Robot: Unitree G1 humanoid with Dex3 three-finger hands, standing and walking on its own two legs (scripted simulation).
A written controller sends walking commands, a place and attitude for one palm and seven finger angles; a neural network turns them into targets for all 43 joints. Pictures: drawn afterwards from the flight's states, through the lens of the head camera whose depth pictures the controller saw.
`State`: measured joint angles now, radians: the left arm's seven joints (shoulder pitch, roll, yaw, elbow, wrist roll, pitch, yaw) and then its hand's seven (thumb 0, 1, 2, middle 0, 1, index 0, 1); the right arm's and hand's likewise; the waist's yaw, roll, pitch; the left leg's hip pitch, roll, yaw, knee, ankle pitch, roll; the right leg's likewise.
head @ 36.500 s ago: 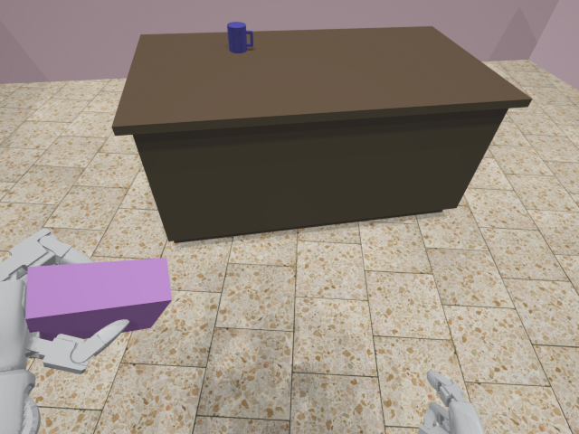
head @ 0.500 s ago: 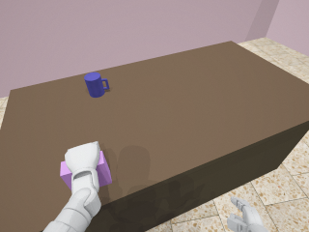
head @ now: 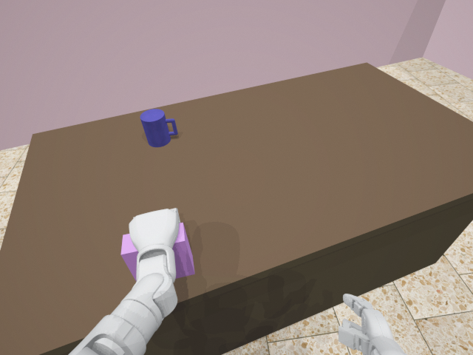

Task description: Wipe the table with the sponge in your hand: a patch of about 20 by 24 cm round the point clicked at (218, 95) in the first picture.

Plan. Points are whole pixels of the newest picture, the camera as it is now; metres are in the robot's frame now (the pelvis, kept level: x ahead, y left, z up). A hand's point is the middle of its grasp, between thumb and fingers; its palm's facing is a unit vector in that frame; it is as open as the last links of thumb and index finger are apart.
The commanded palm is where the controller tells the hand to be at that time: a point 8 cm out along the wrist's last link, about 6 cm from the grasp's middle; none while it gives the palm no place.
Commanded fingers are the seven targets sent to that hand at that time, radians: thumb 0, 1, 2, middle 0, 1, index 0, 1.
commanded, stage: slide across to the third lane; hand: left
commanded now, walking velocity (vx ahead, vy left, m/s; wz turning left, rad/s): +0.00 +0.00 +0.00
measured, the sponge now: (162, 260) +0.31 +0.20 -0.05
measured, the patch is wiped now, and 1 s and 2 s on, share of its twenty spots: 0.80 0.80 0.95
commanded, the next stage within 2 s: wipe forward along the third lane in 0.48 s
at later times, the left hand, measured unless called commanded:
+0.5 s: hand (172, 242) +0.32 +0.18 +0.00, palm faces -0.08 -0.03 -1.00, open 9.2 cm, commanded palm +0.29 +0.15 +0.05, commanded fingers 0.00 0.10 1.30 -1.20 -1.60 -1.20 -1.60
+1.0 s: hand (176, 229) +0.35 +0.18 +0.00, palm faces -0.10 -0.02 -0.99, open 9.3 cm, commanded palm +0.34 +0.17 +0.03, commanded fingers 0.00 0.10 1.30 -1.20 -1.60 -1.20 -1.60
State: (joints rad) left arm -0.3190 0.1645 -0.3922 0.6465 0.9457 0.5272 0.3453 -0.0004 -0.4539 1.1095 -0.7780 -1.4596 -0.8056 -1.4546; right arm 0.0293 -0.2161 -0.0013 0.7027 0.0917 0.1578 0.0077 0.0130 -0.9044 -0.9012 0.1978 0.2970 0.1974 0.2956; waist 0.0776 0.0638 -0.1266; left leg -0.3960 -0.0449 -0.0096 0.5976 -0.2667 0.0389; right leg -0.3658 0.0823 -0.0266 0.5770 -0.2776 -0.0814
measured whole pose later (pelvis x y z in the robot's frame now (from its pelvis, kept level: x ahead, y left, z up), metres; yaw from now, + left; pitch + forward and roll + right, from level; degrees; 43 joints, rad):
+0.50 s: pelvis -0.01 +0.00 +0.00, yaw +0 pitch +4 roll +0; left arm -0.43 0.12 -0.39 0.82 0.92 0.53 0.40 0.00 -0.46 1.11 -0.79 -1.45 -0.82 -1.44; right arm 0.07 -0.22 -0.02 0.73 0.09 0.17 0.02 0.01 -0.91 -0.90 0.20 0.30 0.20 0.30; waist 0.05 0.06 -0.14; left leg -0.43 -0.04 -0.01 0.60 -0.25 0.03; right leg -0.40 0.09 -0.03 0.58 -0.26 -0.08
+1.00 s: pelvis -0.02 -0.01 -0.01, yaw +0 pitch +8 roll +0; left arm -0.63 0.12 -0.28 1.05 0.94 0.48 0.42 0.00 -0.52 1.15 -0.84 -1.40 -0.87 -1.39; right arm 0.09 -0.21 -0.01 0.75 0.07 0.14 -0.02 0.01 -0.90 -0.90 0.20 0.30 0.20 0.30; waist 0.02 0.05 -0.16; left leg -0.54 -0.03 -0.01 0.65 -0.25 0.03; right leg -0.51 0.10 -0.03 0.63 -0.26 -0.09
